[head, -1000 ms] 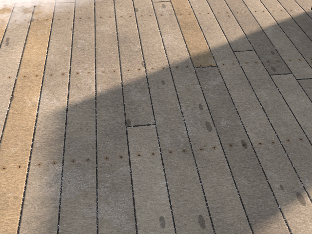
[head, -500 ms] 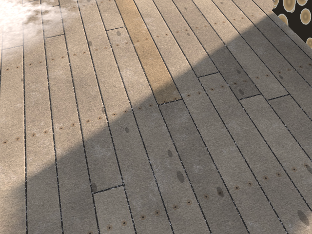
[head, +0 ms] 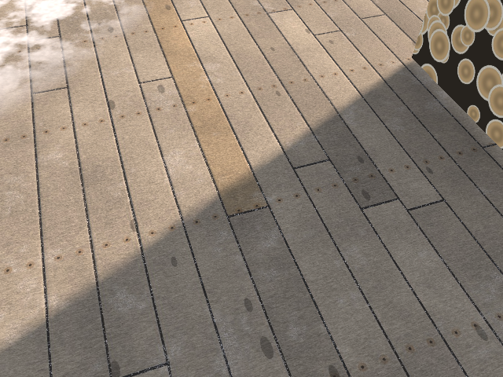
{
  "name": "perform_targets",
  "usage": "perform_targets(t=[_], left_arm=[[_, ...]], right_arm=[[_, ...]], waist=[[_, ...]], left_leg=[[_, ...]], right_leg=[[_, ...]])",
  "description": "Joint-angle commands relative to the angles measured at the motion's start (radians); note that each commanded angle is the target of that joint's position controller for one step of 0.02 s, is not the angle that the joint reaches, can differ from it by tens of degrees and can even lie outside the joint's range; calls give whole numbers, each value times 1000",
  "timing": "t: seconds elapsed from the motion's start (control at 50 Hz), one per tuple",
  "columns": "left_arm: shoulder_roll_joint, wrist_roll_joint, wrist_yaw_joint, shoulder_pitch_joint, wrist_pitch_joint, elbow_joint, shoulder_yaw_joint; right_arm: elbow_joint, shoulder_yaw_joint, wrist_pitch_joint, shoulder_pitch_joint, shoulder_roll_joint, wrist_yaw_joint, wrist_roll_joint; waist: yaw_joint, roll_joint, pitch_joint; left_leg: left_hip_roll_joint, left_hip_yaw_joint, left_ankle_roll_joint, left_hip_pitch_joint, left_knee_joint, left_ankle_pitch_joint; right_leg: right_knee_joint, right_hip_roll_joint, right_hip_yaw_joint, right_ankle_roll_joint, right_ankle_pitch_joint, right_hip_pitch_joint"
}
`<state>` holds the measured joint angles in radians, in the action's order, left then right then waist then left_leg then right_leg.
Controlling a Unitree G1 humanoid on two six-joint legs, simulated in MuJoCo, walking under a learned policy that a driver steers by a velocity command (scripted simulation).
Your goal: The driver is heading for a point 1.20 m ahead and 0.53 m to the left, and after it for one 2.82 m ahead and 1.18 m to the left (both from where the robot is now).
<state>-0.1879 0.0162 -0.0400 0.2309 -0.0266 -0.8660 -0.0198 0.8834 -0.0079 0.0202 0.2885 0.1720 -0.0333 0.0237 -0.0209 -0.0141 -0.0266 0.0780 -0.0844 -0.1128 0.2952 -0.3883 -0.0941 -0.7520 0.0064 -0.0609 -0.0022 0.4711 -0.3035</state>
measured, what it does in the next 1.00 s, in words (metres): steps on the spot, turning left: right foot, then left foot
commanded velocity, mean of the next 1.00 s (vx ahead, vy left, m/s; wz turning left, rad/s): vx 0.05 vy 0.00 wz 0.24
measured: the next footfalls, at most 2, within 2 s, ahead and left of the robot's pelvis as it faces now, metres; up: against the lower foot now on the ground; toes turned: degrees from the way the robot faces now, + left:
right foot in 0.10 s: +0.04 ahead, -0.14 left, +0.00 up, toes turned +2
left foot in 0.76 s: +0.14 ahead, +0.09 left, +0.00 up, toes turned +14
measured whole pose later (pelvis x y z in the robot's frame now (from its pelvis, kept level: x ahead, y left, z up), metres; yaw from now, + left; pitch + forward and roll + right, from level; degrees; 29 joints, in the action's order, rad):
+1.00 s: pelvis +0.10 +0.02 +0.00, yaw +18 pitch +1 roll -1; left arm -0.24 0.03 -0.02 0.17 0.00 -0.86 -0.06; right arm 0.83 -0.07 0.00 0.27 0.23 -0.01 0.01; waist -0.02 -0.03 -0.04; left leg 0.10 0.03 -0.10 0.26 -0.42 -0.17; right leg -1.04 -0.03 -0.02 -0.02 0.35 -0.52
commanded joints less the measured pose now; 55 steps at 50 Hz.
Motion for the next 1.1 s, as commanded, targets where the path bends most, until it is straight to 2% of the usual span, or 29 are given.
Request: perform_targets(t=[0.02,0.06,0.1,0.12,0.14,0.16,0.22,0.38,0.48,0.5,0.52,0.56,0.58,0.6,0.64,0.68,0.72,0.74,0.76,0.78,0.8,0.82,0.86,0.9,0.92,0.96,1.0,1.04,1.1], left_arm=[[-62,-4,-5,144,-11,-27,-13],[-50,0,-5,152,-2,-48,-7],[-61,15,-8,150,15,-54,-2],[-87,11,-10,125,23,-54,-6],[-71,2,-9,108,33,-63,-2],[-55,0,-10,100,45,-71,5],[-60,-6,-14,98,63,-88,5],[-44,-5,-14,167,62,-151,9],[-104,-1,-36,144,48,-131,-25],[-116,0,-41,150,42,-130,-34],[-115,4,-43,167,38,-129,-39],[-141,5,-45,168,35,-115,-57],[-146,8,-42,181,40,-111,-64],[-134,15,-42,163,48,-105,-62],[-137,18,-38,102,69,-91,-62],[-156,16,-27,78,81,-85,-68],[-169,7,-22,69,74,-85,-73],[-176,0,-21,62,68,-86,-75],[-176,3,-18,84,64,-91,-76],[-147,6,-13,89,60,-57,-68],[-85,0,-8,47,50,11,-51],[-107,12,-8,29,35,3,-55],[-104,-4,2,-16,45,11,-54],[-124,15,7,16,41,12,-59],[-125,16,10,28,34,15,-61],[-121,18,18,21,28,33,-59],[-129,24,28,-50,26,67,-58],[-136,23,34,-108,29,94,-59],[-127,20,40,-165,43,125,-53]], right_arm=[[-38,-33,-5,2,135,0,-5],[-32,-37,-17,-11,134,0,-15],[-19,-36,-21,6,114,2,-18],[-20,-36,-25,13,96,4,-26],[-13,-34,-24,2,84,8,-25],[-1,-33,-21,14,78,10,-21],[33,-34,-10,38,86,12,-15],[105,-22,-3,41,60,2,-19],[70,-30,-7,-23,81,1,-21],[62,-31,-9,-23,80,1,-20],[55,-29,-14,-22,63,1,-16],[29,-36,-23,-48,63,12,1],[3,-43,-23,-86,77,23,9],[-11,-49,-21,-106,81,29,10],[-13,-47,-11,-69,55,31,0],[-21,-51,-1,-48,53,28,-12],[-32,-61,-3,-33,61,24,-19],[-24,-67,-4,13,62,22,-15],[-15,-79,1,66,91,18,-9],[-26,-110,9,136,209,11,8],[-32,-130,0,173,306,13,-8],[-23,-122,-9,166,269,20,-23],[-67,-104,-23,25,207,14,-12],[-98,-93,-26,-49,175,12,-13],[-100,-91,-20,-28,175,15,-12],[-96,-98,-10,15,191,21,-12],[-101,-101,-9,26,202,24,-9],[-104,-104,-6,50,210,27,-6],[-102,-111,4,85,226,30,-3]], waist=[[34,135,48],[42,115,21],[32,64,-18],[3,-2,-53],[-6,-49,-65],[-18,-53,-42],[-27,-33,-10],[2,1,-23],[22,-21,-22],[25,-35,-21],[34,-59,-5],[60,-140,-58],[78,-124,-106],[67,-61,-160],[26,-11,-143],[24,-41,-50],[23,-81,2],[-5,-72,30],[-31,-19,65],[-60,168,115],[-62,315,153],[-39,126,119],[0,29,5],[32,78,31],[32,86,53],[25,75,90],[1,99,58],[-20,118,26],[-43,93,18]], left_leg=[[-233,264,-63,28,210,-281],[-225,263,-27,87,216,-384],[-209,263,30,112,199,-427],[-162,224,51,70,176,-372],[-140,191,53,-32,129,-265],[-139,183,50,-120,93,-185],[-151,184,44,-178,65,-84],[-153,177,54,-135,65,-30],[-105,165,49,14,-55,-24],[-88,151,50,43,-102,-41],[-65,133,51,66,-144,-137],[-40,74,41,196,-347,-371],[-79,70,36,290,-470,-416],[-122,92,38,352,-532,-414],[-148,95,53,329,-460,-371],[-110,30,59,193,-369,-320],[-63,-27,51,90,-278,-251],[-29,-51,40,-2,-197,-179],[-18,-11,18,-110,-105,-81],[-230,307,-50,-254,16,120],[-458,689,-232,-303,97,398],[-449,614,-252,-241,84,298],[-334,454,-178,-109,102,171],[-249,367,-131,-84,106,196],[-248,359,-134,-94,92,286],[-237,387,-147,-124,129,63],[-225,454,-153,-133,193,-272],[-237,506,-160,-154,226,-359],[-240,532,-163,-181,223,-339]], right_leg=[[132,22,69,6,-87,109],[251,16,78,23,-184,170],[374,-56,-15,46,-215,175],[414,-87,-79,61,-124,66],[456,-96,-96,62,-68,-36],[485,-102,-103,55,-57,-75],[488,-91,-84,51,-154,-40],[471,-91,-67,68,-268,63],[418,-116,-43,100,-339,143],[411,-137,-49,116,-349,146],[442,-169,-71,139,-231,149],[542,-284,-191,227,113,141],[601,-362,-262,283,193,140],[606,-387,-259,305,63,140],[529,-338,-116,260,-336,202],[425,-289,18,208,-697,229],[311,-251,96,157,-825,235],[200,-223,144,124,-878,209],[39,-183,193,76,-822,151],[-240,-115,241,3,-423,-42],[-430,63,164,-23,193,-251],[-507,-13,43,-9,174,-252],[-450,-54,24,-1,-10,-277],[-383,-53,33,-5,-106,-232],[-379,-40,36,-9,-116,-220],[-320,-44,32,-22,-138,-235],[-231,-47,28,-36,-159,-291],[-153,-46,26,-49,-177,-334],[-51,-41,20,-54,-209,-339]])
